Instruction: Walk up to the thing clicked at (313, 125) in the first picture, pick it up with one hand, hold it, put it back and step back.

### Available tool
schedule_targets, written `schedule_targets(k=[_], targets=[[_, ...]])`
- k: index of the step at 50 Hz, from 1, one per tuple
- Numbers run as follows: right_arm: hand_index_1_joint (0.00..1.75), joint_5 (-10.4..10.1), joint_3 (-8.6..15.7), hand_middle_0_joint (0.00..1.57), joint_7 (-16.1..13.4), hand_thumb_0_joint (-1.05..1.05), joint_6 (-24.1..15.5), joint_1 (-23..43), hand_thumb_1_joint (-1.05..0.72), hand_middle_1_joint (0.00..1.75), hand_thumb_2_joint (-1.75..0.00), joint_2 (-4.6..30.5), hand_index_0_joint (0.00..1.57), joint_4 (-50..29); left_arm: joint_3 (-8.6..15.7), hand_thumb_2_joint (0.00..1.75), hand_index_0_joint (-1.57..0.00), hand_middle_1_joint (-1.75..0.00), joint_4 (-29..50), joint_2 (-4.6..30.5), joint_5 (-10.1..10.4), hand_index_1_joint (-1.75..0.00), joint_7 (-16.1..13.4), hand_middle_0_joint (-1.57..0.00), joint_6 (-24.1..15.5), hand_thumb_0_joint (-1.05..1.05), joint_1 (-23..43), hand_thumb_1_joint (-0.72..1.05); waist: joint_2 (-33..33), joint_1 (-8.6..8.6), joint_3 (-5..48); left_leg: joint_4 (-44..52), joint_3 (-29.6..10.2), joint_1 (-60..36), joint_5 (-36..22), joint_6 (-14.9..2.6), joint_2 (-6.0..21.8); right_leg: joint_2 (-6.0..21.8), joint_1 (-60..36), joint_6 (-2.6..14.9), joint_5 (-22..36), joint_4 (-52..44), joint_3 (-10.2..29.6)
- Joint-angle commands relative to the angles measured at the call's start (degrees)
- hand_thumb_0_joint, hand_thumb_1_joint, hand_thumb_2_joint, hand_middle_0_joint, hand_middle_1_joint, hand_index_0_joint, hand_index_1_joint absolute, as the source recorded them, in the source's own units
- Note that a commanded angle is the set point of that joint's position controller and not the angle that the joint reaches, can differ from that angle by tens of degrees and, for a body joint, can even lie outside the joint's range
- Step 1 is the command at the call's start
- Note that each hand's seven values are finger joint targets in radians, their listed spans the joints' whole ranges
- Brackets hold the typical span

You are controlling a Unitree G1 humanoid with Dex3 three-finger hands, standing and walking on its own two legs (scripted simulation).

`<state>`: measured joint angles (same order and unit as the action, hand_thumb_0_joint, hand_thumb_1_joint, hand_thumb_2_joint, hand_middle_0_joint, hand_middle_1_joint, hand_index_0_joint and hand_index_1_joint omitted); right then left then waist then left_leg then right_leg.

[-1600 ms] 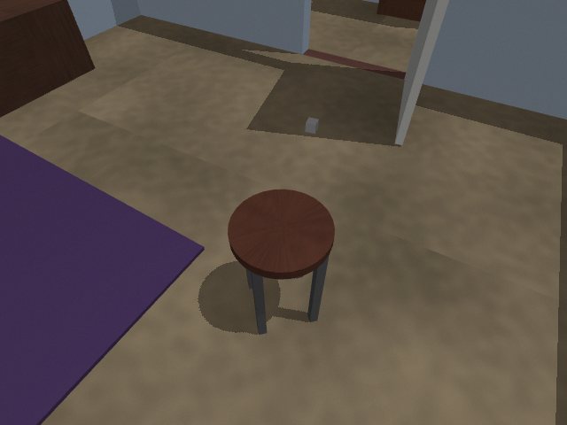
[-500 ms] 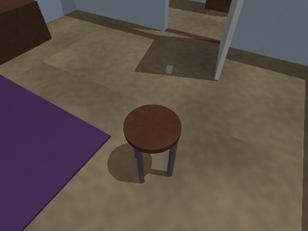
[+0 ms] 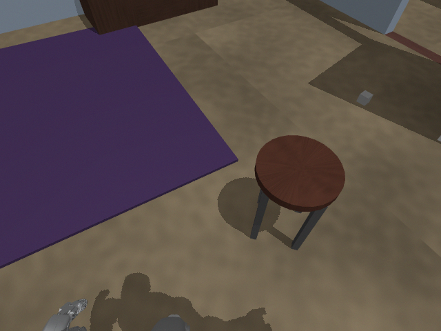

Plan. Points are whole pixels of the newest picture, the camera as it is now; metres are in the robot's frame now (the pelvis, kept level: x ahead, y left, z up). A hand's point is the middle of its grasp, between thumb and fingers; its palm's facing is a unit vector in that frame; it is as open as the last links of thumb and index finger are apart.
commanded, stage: walk up
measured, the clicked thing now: (364, 98) +1.58 -1.01 -0.74
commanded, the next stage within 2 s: none
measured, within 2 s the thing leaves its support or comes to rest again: neither
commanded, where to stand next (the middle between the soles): +0.08 +0.05 m, yaw +51 degrees
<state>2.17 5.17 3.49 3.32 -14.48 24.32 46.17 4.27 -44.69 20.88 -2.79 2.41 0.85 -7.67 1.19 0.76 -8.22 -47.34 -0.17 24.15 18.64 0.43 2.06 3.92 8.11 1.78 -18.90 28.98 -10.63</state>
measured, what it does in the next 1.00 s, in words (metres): steps on the spot, turning left: left foot, then right foot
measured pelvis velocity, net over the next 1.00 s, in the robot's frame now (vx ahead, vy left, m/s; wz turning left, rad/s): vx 0.01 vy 0.00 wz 0.74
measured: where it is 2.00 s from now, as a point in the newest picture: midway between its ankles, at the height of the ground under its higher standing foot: outside the picture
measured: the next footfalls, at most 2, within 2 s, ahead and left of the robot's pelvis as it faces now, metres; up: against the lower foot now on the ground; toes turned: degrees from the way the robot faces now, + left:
left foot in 0.10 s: +0.07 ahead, +0.14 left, +0.00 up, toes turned +9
right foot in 0.42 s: +0.14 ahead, -0.11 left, +0.00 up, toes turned +19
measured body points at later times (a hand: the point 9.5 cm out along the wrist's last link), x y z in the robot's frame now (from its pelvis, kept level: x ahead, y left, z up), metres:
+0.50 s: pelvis +0.02 -0.02 -0.02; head +0.07 -0.02 +0.42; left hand -0.03 +0.32 -0.10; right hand +0.27 -0.25 -0.12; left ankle +0.01 +0.12 -0.70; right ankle +0.10 -0.13 -0.74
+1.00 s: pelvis +0.01 +0.00 -0.03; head +0.03 +0.04 +0.42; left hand -0.14 +0.30 -0.14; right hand +0.29 -0.18 -0.12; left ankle -0.05 +0.13 -0.74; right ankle +0.12 -0.09 -0.71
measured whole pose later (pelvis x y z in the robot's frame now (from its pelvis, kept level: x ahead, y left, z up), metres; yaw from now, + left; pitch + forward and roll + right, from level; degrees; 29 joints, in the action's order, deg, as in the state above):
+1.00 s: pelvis +0.01 +0.00 -0.03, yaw +42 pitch -2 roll +0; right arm 0.8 2.4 -0.5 -1.4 -17.3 23.5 43.6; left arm 3.6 -44.8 24.4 -0.7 0.7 1.3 -14.2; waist 2.4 0.7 -6.9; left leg -43.1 -6.3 21.2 19.7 0.0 -3.0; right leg 4.6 26.0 1.4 -28.9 56.3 -1.6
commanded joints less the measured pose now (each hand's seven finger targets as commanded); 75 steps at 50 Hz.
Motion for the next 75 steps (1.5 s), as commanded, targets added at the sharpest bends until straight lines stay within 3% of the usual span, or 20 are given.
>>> schedule_targets(k=[1, 4, 6, 7, 11, 19, 21, 23, 27, 37, 40, 41, 46, 53, 56, 65, 67, 68, 69, 75], targets=[[0.30, -0.3, 2.4, 0.20, -0.6, 0.00, -1.9, -0.1, -0.90, 0.30, -0.90, 7.6, 0.20, -7.6, 4.5, 0.90, -0.20, -0.30, 7.6, 15.9, 0.3, -0.30, -0.2, -0.20, -0.9, 0.00, 0.4, 0.90, 9.2, 1.84, 6.9, 7.7, 4.9, -2.1, -0.1, -1.47, -1.1, 14.7, -3.4, 7.52, 22.2, -4.7, 7.5], [0.30, 0.4, 3.7, 0.20, -1.6, 0.00, -2.8, -6.4, -0.90, 0.30, -0.90, 9.1, 0.20, -6.9, 3.7, 0.90, -0.20, -0.30, 9.1, 14.8, 1.3, -0.30, -0.1, -0.20, -0.7, 0.00, -0.9, 0.90, 2.8, -1.98, 11.2, 21.2, 6.4, -16.5, -3.2, -3.88, -4.4, 12.4, 2.6, 3.75, 21.5, 12.2, 1.7], [0.30, 1.6, 5.7, 0.20, -3.0, 0.00, -3.6, -7.7, -0.90, 0.30, -0.90, 17.8, 0.20, -9.6, 1.9, 0.90, -0.20, -0.30, 11.4, 7.7, 2.0, -0.30, 0.1, -0.20, -0.7, 0.00, -3.7, 0.90, -18.8, -1.79, 12.1, 26.3, -29.0, -29.7, -18.0, -14.27, 13.5, -3.6, 28.3, -4.02, -16.6, 33.7, 0.1], [0.30, 0.4, 6.3, 0.20, -3.3, 0.00, -3.8, -7.7, -0.90, 0.30, -0.90, 18.6, 0.20, -10.3, 2.7, 0.90, -0.20, -0.30, 11.3, 12.4, 1.4, -0.30, -0.4, -0.20, -0.3, 0.00, 0.2, 0.90, -14.1, -4.40, 13.2, 28.2, -37.4, -24.2, -18.1, -21.08, 19.6, -0.3, 26.5, -2.97, -19.6, 37.8, 10.8], [0.30, -0.2, 3.6, 0.20, -4.4, 0.00, -4.3, -1.9, -0.90, 0.30, -0.90, 14.0, 0.20, -12.7, 2.1, 0.90, -0.20, -0.30, 7.7, 13.5, 2.3, -0.30, -0.4, -0.20, 0.0, 0.00, -5.8, 0.90, -9.7, -0.72, 9.9, 23.4, -18.1, -13.2, -11.5, -12.32, 8.3, 1.4, 20.5, -1.40, -10.6, 28.8, 12.0], [0.30, 0.3, 3.9, 0.20, -2.9, 0.00, -2.6, 1.8, -0.90, 0.30, -0.90, 13.0, 0.20, -17.4, 3.0, 0.90, -0.20, -0.30, 6.9, 12.5, 2.3, -0.30, -2.8, -0.20, -2.4, 0.00, -13.2, 0.90, -10.4, 1.68, 12.1, 12.1, -19.7, -1.8, -26.7, -9.71, 2.4, -5.0, 3.8, 0.17, 0.0, 6.6, 7.8], [0.30, -0.9, 1.9, 0.20, -3.0, 0.00, -2.4, 3.4, -0.90, 0.30, -0.90, 6.5, 0.20, -19.5, 5.1, 0.90, -0.20, -0.30, 7.1, 20.9, 0.5, -0.30, -3.8, -0.20, -3.6, 0.00, -17.0, 0.90, 10.8, 5.12, 11.2, -6.7, -10.2, 13.0, -5.0, -2.72, -9.3, 13.8, -5.0, 4.43, 5.7, -9.4, 30.1], [0.30, 0.3, 3.7, 0.20, -3.7, 0.00, -1.3, -1.9, -0.90, 0.30, -0.90, 11.9, 0.20, -17.1, 5.5, 0.90, -0.20, -0.30, 9.9, 24.4, 0.7, -0.30, -3.8, -0.20, -3.4, 0.00, -6.5, 0.90, 10.8, 0.04, 9.1, -24.6, -9.9, 12.7, 16.4, -0.33, -5.0, 30.2, 5.5, 17.64, 7.5, -13.2, 45.5], [0.30, -0.3, 4.3, 0.20, -1.0, 0.00, -1.6, -3.6, -0.90, 0.30, -0.90, 11.6, 0.20, -13.2, 4.7, 0.90, -0.20, -0.30, 7.8, 19.1, 0.8, -0.30, -4.1, -0.20, -4.0, 0.00, -6.5, 0.90, 8.9, -0.46, 5.4, -22.3, -6.2, 10.2, 3.1, 0.86, -1.7, 14.6, 5.9, 9.60, 8.4, -5.9, 17.1], [0.30, -1.9, 3.2, 0.20, -2.1, 0.00, -4.4, -6.3, -0.90, 0.30, -0.90, 9.9, 0.20, -6.1, 3.8, 0.90, -0.20, -0.30, 8.6, 18.8, 1.2, -0.30, -1.4, -0.20, -1.7, 0.00, -7.3, 0.90, 6.9, -0.23, 10.5, 15.3, 5.5, -14.2, -0.9, 0.07, -6.4, 13.2, 10.5, 5.27, 4.8, 11.9, 3.9], [0.30, -1.1, 5.7, 0.20, -3.7, 0.00, -5.6, -8.8, -0.90, 0.30, -0.90, 24.0, 0.20, -6.9, 2.5, 0.90, -0.20, -0.30, 9.8, 15.9, 2.2, -0.30, -2.4, -0.20, -0.7, 0.00, -4.4, 0.90, -14.4, -3.89, 8.2, 29.3, -44.6, -12.6, 1.1, -17.71, 19.0, 1.7, 30.0, -1.39, -19.1, 35.9, 10.3], [0.30, -1.5, 5.5, 0.20, -4.1, 0.00, -5.6, -6.5, -0.90, 0.30, -0.90, 22.1, 0.20, -6.8, 2.8, 0.90, -0.20, -0.30, 9.5, 18.1, 2.1, -0.30, -2.9, -0.20, -0.9, 0.00, -2.0, 0.90, -9.7, -3.03, 4.0, 28.7, -40.4, -9.3, -2.5, -18.54, 17.9, 3.5, 29.1, -1.02, -16.4, 37.7, 13.2], [0.30, -1.6, 2.1, 0.20, -5.5, 0.00, -6.5, -3.3, -0.90, 0.30, -0.90, 14.3, 0.20, -6.7, 2.9, 0.90, -0.20, -0.30, 4.1, 14.7, 2.3, -0.30, -2.5, -0.20, -1.1, 0.00, -9.9, 0.90, -11.2, 0.33, 9.7, 15.3, -21.0, -10.2, -33.5, -13.42, 9.0, 2.0, 19.4, -0.61, -10.1, 29.9, 10.7], [0.30, -2.3, 1.0, 0.20, -5.7, 0.00, -4.8, 0.7, -0.90, 0.30, -0.90, 12.5, 0.20, -8.6, 3.3, 0.90, -0.20, -0.30, 2.6, 14.0, 1.5, -0.30, -2.8, -0.20, -2.3, 0.00, -11.7, 0.90, -7.3, 2.94, 12.0, 3.9, -18.4, 1.5, -21.8, -8.64, 2.5, -2.2, 1.9, 2.96, 2.2, 4.9, 10.3], [0.30, -2.0, 1.3, 0.20, -6.9, 0.00, -4.3, -1.0, -0.90, 0.30, -0.90, 11.5, 0.20, -7.7, 4.9, 0.90, -0.20, -0.30, 4.9, 23.5, 0.8, -0.30, -2.5, -0.20, -2.8, 0.00, -4.5, 0.90, 12.1, 0.87, 7.3, -20.9, -7.3, 10.4, 20.5, -1.92, -4.8, 26.8, 8.7, 18.58, -3.6, -12.9, 47.2], [0.30, -1.5, 1.1, 0.20, -3.7, 0.00, -6.1, -5.0, -0.90, 0.30, -0.90, 8.3, 0.20, 0.0, 3.0, 0.90, -0.20, -0.30, 2.2, 17.4, 1.1, -0.30, -1.6, -0.20, -1.9, 0.00, -4.0, 0.90, 9.5, -0.41, 8.6, 14.1, 3.9, -9.9, 2.0, -1.44, -5.9, 10.6, 11.4, 8.40, -2.2, 2.1, 15.2], [0.30, -0.4, 1.8, 0.20, -4.6, 0.00, -7.0, -5.3, -0.90, 0.30, -0.90, 10.8, 0.20, 0.8, 0.8, 0.90, -0.20, -0.30, 2.0, 11.4, 1.8, -0.30, -1.6, -0.20, -1.1, 0.00, -5.6, 0.90, -1.6, -1.33, 10.0, 22.5, -10.2, -19.6, 5.0, -4.09, -0.5, 7.0, 21.6, 3.35, -6.2, 15.1, 10.7], [0.30, 0.2, 2.3, 0.20, -4.9, 0.00, -7.5, -2.4, -0.90, 0.30, -0.90, 16.2, 0.20, -1.0, 0.2, 0.90, -0.20, -0.30, 2.4, 9.0, 2.7, -0.30, -1.6, -0.20, -0.8, 0.00, -4.6, 0.90, -12.0, -1.00, 8.4, 29.7, -34.6, -14.7, 16.4, -10.66, 14.2, 0.0, 28.0, -0.62, -12.6, 20.4, 8.4], [0.30, -0.6, 3.1, 0.20, -5.0, 0.00, -7.3, -1.6, -0.90, 0.30, -0.90, 19.5, 0.20, -0.9, 2.0, 0.90, -0.20, -0.30, 0.8, 15.3, 2.2, -0.30, -2.4, -0.20, -0.5, 0.00, -2.0, 0.90, -7.7, -2.83, 4.4, 32.1, -38.3, -3.2, 20.8, -15.71, 17.4, 2.3, 22.2, -0.25, -16.9, 25.1, 14.1], [0.30, -1.1, 0.4, 0.20, -4.7, 0.00, -7.6, 3.1, -0.90, 0.30, -0.90, 13.2, 0.20, 0.6, 1.4, 0.90, -0.20, -0.30, -4.4, 12.9, 2.4, -0.30, -1.9, -0.20, -1.6, 0.00, -7.7, 0.90, -9.1, 0.33, 8.9, 22.4, -19.5, -8.6, -9.7, -10.86, 9.5, 0.6, 13.3, -0.27, -9.6, 15.1, 11.0]])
